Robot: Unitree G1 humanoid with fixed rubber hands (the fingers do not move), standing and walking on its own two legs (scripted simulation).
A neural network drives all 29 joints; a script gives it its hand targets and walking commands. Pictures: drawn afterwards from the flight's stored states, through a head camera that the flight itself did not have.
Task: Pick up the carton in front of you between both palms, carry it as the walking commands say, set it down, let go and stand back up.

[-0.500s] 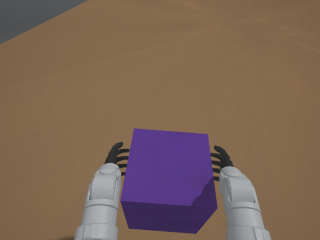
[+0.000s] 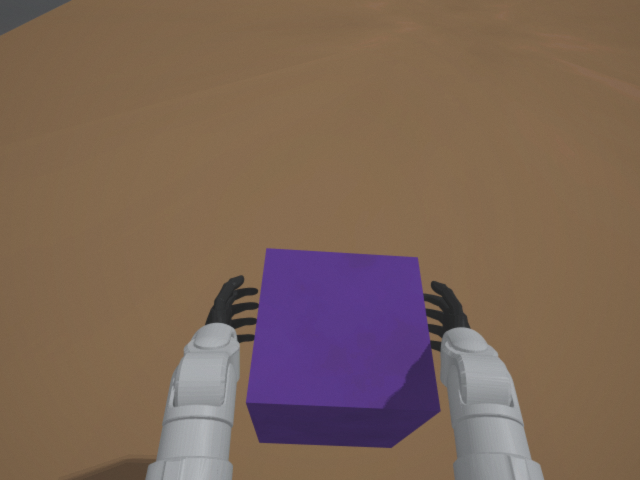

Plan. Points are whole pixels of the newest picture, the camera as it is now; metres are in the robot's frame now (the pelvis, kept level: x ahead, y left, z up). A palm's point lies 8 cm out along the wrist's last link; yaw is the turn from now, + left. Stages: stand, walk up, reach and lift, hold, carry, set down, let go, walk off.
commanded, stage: hold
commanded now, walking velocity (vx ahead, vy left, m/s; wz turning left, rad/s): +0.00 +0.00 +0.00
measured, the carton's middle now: (333, 355) +0.31 +0.00 -0.06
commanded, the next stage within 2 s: set down in 0.72 s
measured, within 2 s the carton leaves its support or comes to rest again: neither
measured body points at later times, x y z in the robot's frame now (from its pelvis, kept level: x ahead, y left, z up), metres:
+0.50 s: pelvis +0.01 +0.02 +0.00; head -0.02 +0.05 +0.45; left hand +0.32 +0.15 +0.03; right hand +0.30 -0.15 +0.04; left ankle +0.08 +0.12 -0.74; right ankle -0.03 -0.11 -0.74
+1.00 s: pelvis +0.00 +0.01 +0.00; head +0.01 +0.03 +0.44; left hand +0.35 +0.14 +0.01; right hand +0.33 -0.16 +0.02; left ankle +0.08 +0.12 -0.74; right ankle -0.03 -0.11 -0.74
